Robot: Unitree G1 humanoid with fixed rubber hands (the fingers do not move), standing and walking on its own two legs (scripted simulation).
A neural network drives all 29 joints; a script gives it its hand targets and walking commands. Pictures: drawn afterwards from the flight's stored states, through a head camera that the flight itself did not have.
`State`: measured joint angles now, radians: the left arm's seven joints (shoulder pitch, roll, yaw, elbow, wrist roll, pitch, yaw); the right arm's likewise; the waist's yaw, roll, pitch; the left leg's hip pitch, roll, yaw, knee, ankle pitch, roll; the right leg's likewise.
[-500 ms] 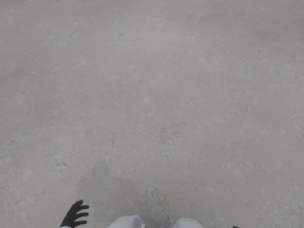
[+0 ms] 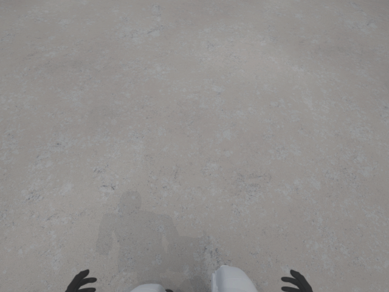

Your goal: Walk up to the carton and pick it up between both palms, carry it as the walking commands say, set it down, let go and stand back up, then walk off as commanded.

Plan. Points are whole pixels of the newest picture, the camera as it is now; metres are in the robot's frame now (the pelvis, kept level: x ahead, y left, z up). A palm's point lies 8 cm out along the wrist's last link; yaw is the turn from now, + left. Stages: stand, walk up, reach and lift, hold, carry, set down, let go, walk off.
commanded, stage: walk up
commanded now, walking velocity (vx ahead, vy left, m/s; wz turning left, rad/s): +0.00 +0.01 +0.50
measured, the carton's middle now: out of the picture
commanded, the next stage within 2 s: none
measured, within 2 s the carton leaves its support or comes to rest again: neither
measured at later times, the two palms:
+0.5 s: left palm out of the picture +0.02 +0.30 -0.14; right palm (280, 286) +0.13 -0.21 -0.13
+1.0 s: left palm out of the picture -0.08 +0.30 -0.12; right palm (241, 272) +0.16 -0.13 -0.15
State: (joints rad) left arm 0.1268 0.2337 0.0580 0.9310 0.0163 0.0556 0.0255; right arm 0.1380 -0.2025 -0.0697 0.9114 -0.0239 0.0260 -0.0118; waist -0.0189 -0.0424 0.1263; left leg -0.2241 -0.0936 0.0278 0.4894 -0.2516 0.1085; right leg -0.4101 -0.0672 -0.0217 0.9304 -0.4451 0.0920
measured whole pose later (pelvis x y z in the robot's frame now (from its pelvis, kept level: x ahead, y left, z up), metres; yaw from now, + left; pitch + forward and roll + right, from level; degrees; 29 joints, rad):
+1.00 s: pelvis -0.03 +0.04 -0.01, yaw +32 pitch -2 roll +0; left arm 0.15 0.18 0.04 0.89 0.02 0.04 0.02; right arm 0.16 -0.22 -0.06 0.94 -0.03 0.08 0.02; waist -0.01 0.05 0.12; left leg -0.44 -0.05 0.01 1.09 -0.51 -0.04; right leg -0.27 -0.08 -0.15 0.59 -0.28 0.00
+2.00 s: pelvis -0.11 +0.07 -0.02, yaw +64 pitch +0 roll +0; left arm 0.25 0.27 0.06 0.95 0.00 0.03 0.07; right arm 0.14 -0.25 -0.05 0.89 -0.05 0.09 0.07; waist -0.02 0.00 0.09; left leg -0.36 -0.09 -0.01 0.76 -0.39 0.03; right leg -0.34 -0.16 -0.18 0.68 -0.29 0.04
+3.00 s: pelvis -0.21 +0.45 +0.00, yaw +84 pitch +1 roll +2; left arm 0.30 0.27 0.08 1.01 0.03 -0.02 -0.03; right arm 0.22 -0.16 -0.03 1.01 -0.03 -0.07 0.01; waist 0.02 -0.08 0.01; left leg -0.23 0.00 0.11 0.49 -0.28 0.00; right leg -0.45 -0.16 -0.12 1.09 -0.46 0.03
